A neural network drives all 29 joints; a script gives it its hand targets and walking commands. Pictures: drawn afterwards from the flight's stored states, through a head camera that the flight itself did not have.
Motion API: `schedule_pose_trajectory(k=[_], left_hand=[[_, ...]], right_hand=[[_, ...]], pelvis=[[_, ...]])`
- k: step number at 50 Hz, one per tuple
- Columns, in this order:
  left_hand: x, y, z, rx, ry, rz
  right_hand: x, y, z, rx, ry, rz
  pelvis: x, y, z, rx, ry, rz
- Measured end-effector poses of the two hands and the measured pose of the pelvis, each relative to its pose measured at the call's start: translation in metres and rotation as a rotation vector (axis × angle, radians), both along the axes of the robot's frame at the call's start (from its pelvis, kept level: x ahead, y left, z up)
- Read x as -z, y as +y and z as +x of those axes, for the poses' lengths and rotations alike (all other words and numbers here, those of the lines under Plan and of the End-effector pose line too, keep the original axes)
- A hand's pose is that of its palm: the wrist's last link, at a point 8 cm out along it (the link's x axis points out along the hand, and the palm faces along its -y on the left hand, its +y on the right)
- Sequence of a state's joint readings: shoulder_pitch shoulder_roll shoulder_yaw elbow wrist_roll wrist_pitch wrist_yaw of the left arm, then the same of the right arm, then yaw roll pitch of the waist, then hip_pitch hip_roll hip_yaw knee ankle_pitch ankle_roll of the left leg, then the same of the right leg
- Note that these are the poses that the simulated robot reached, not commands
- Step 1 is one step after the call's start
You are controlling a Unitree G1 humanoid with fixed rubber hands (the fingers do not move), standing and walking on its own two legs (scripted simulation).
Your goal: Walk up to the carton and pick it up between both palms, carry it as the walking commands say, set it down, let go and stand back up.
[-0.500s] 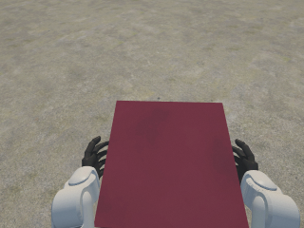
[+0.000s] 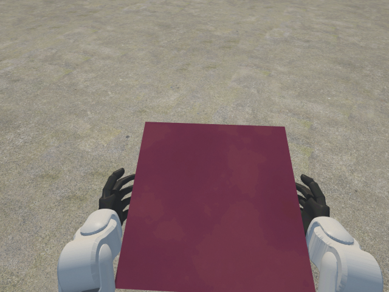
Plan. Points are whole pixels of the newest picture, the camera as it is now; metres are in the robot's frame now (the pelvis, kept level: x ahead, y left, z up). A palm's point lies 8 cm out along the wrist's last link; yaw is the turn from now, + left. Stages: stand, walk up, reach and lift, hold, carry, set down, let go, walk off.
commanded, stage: carry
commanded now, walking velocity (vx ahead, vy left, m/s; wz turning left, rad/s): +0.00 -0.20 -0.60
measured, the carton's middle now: (209, 216) +0.27 +0.01 +0.01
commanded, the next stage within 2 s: none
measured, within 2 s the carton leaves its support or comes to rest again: neither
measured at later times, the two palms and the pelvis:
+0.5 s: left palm (224, 234) +0.20 -0.01 +0.08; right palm out of the picture +0.12 -0.35 +0.10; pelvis -0.05 -0.13 +0.01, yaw -16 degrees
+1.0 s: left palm out of the picture +0.12 -0.26 +0.07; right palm out of the picture -0.07 -0.54 +0.06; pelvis -0.16 -0.27 -0.01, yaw -33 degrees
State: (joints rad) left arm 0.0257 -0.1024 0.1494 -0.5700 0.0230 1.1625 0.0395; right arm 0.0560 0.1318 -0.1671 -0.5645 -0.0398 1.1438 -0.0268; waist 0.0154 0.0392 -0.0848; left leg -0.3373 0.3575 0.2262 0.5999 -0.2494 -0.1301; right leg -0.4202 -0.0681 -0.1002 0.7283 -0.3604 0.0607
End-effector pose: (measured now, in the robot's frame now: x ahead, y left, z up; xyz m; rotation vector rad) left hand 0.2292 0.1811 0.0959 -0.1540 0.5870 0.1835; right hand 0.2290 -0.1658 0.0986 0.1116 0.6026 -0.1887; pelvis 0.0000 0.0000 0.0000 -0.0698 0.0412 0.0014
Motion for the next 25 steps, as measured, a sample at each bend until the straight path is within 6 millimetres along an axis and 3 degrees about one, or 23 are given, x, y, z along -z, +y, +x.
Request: schedule_pose_trajectory(k=[3, 5, 10, 19, 25], left_hand=[[0.01, -0.048, 0.006, 0.034, -0.007, 0.011], [0.015, -0.074, 0.006, 0.065, 0.033, 0.036], [0.023, -0.114, -0.003, 0.118, 0.107, 0.051], [0.025, -0.155, -0.017, 0.171, 0.045, -0.032], [0.011, -0.195, -0.025, 0.248, 0.061, -0.042]], right_hand=[[0.017, -0.047, -0.007, 0.035, -0.01, 0.013], [0.028, -0.073, -0.016, 0.051, 0.031, 0.017], [0.041, -0.111, -0.046, 0.123, 0.106, 0.061], [0.019, -0.149, -0.079, 0.194, 0.045, -0.001], [0.0, -0.183, -0.114, 0.266, 0.057, -0.019]], pelvis=[[0.016, -0.033, -0.002, 0.028, 0.004, 0.014], [0.015, -0.047, -0.007, 0.044, 0.008, 0.033], [0.009, -0.074, -0.021, 0.105, 0.005, 0.07], [0.011, -0.108, -0.041, 0.195, 0.002, 0.061], [-0.006, -0.131, -0.054, 0.278, -0.017, 0.03]])
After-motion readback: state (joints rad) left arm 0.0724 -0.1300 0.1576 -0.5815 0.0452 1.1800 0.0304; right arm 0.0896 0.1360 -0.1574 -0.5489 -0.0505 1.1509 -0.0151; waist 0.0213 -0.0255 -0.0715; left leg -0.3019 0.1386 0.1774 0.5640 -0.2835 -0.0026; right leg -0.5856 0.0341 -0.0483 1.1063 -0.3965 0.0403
